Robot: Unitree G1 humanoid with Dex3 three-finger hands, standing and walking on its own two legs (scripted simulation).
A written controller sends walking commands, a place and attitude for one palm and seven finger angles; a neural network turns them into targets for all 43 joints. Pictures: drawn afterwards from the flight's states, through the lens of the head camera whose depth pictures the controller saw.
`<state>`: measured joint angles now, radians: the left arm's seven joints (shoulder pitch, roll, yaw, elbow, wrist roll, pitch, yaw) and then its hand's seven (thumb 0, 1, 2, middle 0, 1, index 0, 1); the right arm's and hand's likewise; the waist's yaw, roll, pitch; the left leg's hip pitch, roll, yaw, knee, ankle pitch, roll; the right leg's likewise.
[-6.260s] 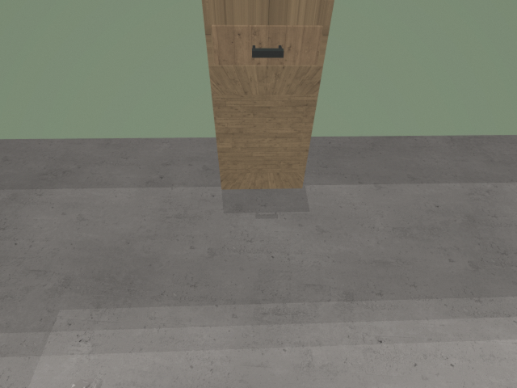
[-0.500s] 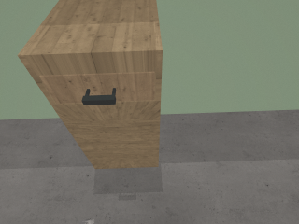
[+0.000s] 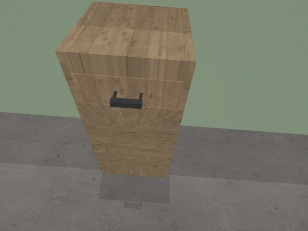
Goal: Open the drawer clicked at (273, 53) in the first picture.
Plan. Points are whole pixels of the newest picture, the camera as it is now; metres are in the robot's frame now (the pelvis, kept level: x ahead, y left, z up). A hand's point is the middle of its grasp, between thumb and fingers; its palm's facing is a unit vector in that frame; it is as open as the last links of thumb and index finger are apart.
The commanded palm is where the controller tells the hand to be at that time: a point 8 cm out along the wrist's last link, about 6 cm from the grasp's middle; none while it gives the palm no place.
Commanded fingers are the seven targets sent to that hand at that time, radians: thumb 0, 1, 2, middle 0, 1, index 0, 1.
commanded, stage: come to a stop and stand still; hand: left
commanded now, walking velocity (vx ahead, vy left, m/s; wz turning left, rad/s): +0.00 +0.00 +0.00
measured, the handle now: (127, 98) +0.54 +0.15 -0.01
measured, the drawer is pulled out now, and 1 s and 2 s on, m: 0.00 0.00 0.00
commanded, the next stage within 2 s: look again from close up in 0.54 s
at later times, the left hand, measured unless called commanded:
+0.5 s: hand out of the picture -0.03 +0.13 -0.18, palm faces +0.02 -0.99 -0.17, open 7.4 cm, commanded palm none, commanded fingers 0.00 0.90 0.90 -0.20 -0.30 -0.20 -0.30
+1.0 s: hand out of the picture +0.02 +0.17 -0.18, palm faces +0.05 -0.98 -0.20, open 7.4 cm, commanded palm none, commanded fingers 0.00 0.90 0.90 -0.20 -0.30 -0.20 -0.30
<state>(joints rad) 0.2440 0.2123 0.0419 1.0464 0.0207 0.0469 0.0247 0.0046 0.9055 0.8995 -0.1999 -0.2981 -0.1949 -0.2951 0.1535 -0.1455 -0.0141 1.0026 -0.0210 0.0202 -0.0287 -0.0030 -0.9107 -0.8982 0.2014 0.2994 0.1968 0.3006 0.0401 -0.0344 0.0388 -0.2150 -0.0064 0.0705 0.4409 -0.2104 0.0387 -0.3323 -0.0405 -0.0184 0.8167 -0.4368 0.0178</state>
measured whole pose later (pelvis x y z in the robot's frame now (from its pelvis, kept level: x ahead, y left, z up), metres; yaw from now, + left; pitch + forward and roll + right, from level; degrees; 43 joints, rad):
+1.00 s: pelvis -0.02 -0.01 -0.01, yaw +1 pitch -2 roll -1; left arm 0.31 0.17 0.00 0.97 0.02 0.00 0.04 0.01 0.91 0.90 -0.20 -0.30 -0.20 -0.30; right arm 0.28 -0.17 -0.01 0.99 -0.03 0.00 -0.03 0.01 -0.93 -0.90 0.20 0.30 0.20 0.30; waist 0.00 0.00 -0.01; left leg -0.29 0.02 0.05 0.59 -0.26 0.02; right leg -0.18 -0.02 -0.06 0.55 -0.33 0.01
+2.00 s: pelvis +0.01 -0.05 +0.00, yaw -2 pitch -1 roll +0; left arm 0.34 0.14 0.04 1.04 0.04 0.02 0.00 0.03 0.94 0.90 -0.20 -0.30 -0.20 -0.30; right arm 0.38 -0.12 -0.04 1.11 -0.04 -0.02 -0.03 0.00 -0.91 -0.90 0.20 0.30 0.20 0.30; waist -0.04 0.01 -0.01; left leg -0.23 0.09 0.14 0.50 -0.26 0.00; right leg -0.33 -0.06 -0.10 0.62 -0.30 0.00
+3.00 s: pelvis -0.02 -0.03 -0.01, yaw +0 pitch -1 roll -1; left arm 0.36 0.12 -0.01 1.04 0.03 0.01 0.02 0.01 0.90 0.90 -0.20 -0.30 -0.20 -0.30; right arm 0.34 -0.17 -0.01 1.03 -0.03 0.02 -0.01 0.00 -0.92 -0.90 0.20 0.30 0.20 0.30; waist -0.01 0.03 0.00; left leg -0.30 -0.04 0.16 0.45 -0.15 0.11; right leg -0.27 -0.02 -0.03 0.51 -0.25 -0.01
